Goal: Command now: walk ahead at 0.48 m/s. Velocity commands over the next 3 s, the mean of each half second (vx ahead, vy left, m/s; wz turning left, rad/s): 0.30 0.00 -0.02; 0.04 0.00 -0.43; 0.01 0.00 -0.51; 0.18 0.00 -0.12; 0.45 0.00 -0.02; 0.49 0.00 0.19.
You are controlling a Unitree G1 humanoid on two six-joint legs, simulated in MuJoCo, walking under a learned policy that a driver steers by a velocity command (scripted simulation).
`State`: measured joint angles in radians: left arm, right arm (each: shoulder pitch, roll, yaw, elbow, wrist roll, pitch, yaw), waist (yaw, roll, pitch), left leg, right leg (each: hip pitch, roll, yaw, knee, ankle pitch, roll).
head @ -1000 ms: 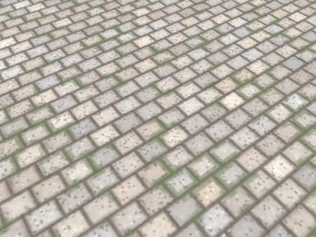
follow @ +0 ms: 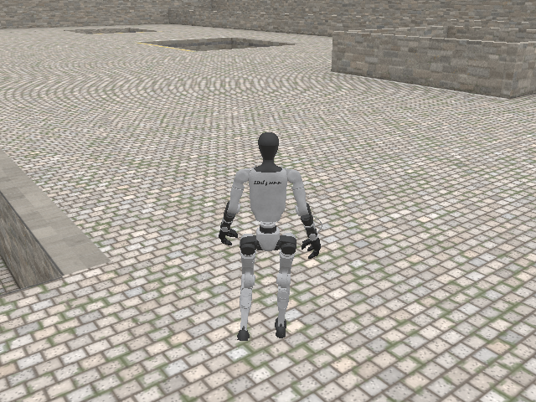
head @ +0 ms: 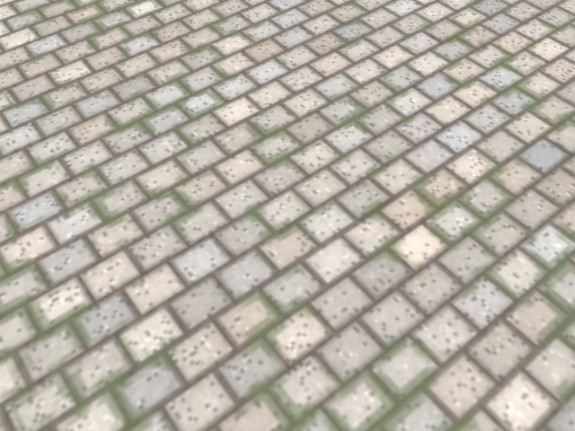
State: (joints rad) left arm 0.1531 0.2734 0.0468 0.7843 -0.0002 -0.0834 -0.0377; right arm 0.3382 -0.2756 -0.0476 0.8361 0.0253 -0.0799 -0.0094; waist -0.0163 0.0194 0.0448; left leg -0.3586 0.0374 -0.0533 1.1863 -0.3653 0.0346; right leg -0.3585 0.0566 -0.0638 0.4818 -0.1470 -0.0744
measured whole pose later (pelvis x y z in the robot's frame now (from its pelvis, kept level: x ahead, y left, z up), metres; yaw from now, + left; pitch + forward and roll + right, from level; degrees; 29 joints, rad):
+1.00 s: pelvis +0.26 -0.01 +0.01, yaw -17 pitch +2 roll +3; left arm 0.26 0.29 0.07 0.76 -0.01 0.01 0.04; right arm 0.04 -0.31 -0.09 0.84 0.00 0.02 -0.05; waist 0.02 0.03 0.04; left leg -0.55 -0.02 -0.04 1.04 -0.36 -0.06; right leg -0.27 0.02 0.06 0.45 -0.21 -0.06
